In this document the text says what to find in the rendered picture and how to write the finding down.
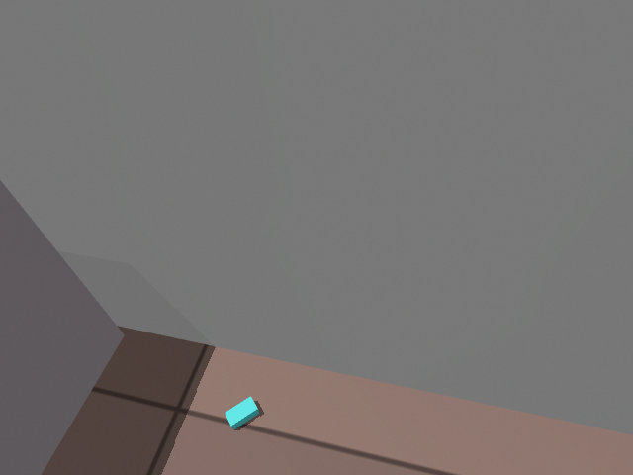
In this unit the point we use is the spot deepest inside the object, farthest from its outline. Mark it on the small box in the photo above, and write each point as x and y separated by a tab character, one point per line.
241	413

